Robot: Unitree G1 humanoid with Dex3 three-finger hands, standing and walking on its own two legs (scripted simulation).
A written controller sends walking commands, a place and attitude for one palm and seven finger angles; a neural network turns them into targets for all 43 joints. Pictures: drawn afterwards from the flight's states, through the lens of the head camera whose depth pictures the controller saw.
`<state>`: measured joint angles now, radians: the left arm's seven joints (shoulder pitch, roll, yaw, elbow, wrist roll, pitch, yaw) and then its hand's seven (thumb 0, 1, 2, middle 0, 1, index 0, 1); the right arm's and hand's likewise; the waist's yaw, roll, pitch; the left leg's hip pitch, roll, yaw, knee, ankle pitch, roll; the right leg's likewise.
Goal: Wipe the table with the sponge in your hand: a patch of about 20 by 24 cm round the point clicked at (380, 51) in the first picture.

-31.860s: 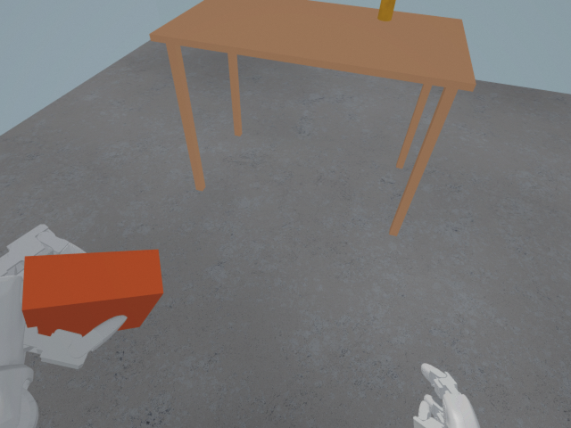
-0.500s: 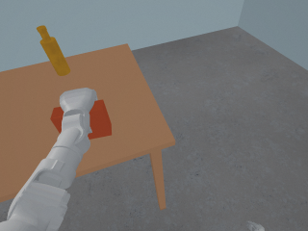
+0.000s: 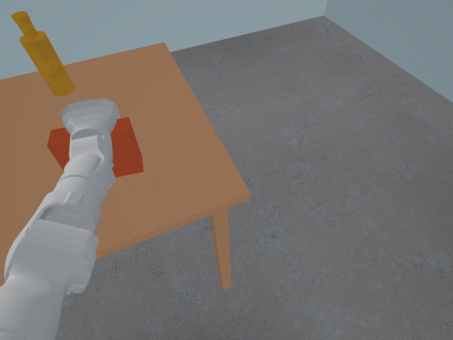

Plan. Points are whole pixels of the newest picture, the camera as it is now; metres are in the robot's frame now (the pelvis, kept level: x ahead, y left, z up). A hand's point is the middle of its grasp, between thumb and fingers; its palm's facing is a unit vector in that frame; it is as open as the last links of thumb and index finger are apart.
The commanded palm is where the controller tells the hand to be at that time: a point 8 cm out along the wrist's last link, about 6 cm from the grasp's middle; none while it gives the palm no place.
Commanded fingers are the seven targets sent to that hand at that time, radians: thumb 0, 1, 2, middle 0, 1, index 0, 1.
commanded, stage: wipe forward along the third lane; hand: left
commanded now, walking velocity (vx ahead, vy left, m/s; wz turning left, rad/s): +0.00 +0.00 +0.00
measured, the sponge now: (103, 158) +0.45 +0.25 +0.05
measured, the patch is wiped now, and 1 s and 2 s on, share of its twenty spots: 0.75 0.80 0.80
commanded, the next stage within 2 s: wipe back along the third lane in 0.36 s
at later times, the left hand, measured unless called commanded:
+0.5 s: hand (97, 119) +0.52 +0.26 +0.10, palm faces -0.12 +0.04 -0.99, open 9.3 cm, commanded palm +0.50 +0.26 +0.13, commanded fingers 0.00 0.10 1.30 -1.20 -1.60 -1.20 -1.60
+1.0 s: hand (96, 137) +0.47 +0.25 +0.09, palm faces -0.04 +0.02 -1.00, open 9.3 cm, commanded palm +0.44 +0.24 +0.13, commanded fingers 0.00 0.10 1.30 -1.20 -1.60 -1.20 -1.60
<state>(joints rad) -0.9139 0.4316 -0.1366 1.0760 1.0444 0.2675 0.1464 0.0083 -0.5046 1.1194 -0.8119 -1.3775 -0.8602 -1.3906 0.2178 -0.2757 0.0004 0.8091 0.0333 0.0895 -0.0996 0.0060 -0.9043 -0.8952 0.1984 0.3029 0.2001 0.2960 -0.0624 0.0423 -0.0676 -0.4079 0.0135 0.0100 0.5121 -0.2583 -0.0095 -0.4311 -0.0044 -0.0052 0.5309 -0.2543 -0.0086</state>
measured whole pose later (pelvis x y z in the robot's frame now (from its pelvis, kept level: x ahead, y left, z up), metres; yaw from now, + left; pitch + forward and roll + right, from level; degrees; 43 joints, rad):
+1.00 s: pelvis +0.04 +0.02 +0.00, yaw +0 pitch +9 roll +0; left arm -0.73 0.37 -0.19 0.80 1.00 0.39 0.12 -0.03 -0.45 1.11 -0.75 -1.45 -0.79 -1.47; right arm 0.16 -0.27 -0.01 0.75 0.04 0.15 -0.05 0.01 -0.91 -0.90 0.20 0.30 0.20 0.30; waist 0.00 0.07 -0.11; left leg -0.33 0.00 0.02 0.50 -0.32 0.01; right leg -0.34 -0.01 0.00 0.49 -0.30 0.01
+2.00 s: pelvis +0.03 +0.00 +0.00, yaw +0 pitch +2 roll +1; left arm -0.36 0.31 -0.32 0.31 1.00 0.55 0.10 0.03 -0.44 1.09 -0.73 -1.47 -0.79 -1.46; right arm 0.05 -0.28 0.03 0.71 0.05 0.15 -0.05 0.01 -0.91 -0.90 0.20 0.30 0.20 0.30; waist 0.07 0.09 -0.07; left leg -0.19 0.00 0.02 0.45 -0.30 0.00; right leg -0.23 -0.02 0.01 0.51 -0.31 0.00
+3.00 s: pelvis +0.01 -0.01 +0.01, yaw +0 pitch -1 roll +1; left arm -0.15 0.46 -0.14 0.13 0.96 0.39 -0.01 -0.02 -0.46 1.09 -0.77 -1.42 -0.84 -1.39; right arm 0.04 -0.29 0.03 0.71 0.03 0.10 -0.10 0.01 -0.90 -0.90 0.20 0.30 0.20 0.30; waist 0.09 0.09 -0.01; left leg -0.14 0.02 0.01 0.42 -0.25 -0.02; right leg -0.18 0.00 -0.01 0.47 -0.27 -0.02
